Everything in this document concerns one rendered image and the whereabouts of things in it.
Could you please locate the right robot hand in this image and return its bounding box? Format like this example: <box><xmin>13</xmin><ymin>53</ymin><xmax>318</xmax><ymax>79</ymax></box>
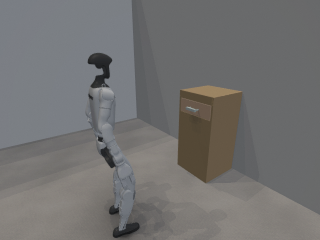
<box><xmin>117</xmin><ymin>163</ymin><xmax>136</xmax><ymax>190</ymax></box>

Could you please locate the robot right foot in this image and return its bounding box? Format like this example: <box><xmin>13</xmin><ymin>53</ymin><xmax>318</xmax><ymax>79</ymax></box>
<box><xmin>113</xmin><ymin>222</ymin><xmax>140</xmax><ymax>238</ymax></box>

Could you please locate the drawer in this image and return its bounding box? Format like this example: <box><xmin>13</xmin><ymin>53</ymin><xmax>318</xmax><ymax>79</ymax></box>
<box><xmin>181</xmin><ymin>98</ymin><xmax>212</xmax><ymax>121</ymax></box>

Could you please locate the robot left upper arm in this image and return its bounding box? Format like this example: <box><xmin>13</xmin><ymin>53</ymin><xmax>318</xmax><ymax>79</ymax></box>
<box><xmin>85</xmin><ymin>97</ymin><xmax>92</xmax><ymax>119</ymax></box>

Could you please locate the robot left thigh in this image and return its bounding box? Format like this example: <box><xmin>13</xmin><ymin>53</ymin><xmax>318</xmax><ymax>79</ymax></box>
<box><xmin>113</xmin><ymin>145</ymin><xmax>122</xmax><ymax>181</ymax></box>

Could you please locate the robot right forearm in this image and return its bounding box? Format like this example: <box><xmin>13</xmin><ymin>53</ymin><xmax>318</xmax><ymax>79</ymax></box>
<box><xmin>101</xmin><ymin>124</ymin><xmax>125</xmax><ymax>167</ymax></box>

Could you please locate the robot right upper arm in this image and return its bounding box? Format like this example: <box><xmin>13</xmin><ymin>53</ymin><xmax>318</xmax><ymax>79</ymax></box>
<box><xmin>97</xmin><ymin>88</ymin><xmax>115</xmax><ymax>134</ymax></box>

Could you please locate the robot left forearm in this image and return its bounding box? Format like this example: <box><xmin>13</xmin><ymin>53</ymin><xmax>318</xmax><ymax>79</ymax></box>
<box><xmin>87</xmin><ymin>116</ymin><xmax>98</xmax><ymax>138</ymax></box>

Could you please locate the cabinet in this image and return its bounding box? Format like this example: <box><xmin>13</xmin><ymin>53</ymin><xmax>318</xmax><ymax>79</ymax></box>
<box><xmin>177</xmin><ymin>85</ymin><xmax>243</xmax><ymax>183</ymax></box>

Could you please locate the handle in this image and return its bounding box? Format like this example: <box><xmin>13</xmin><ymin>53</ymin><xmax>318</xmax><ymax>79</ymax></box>
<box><xmin>185</xmin><ymin>106</ymin><xmax>199</xmax><ymax>113</ymax></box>

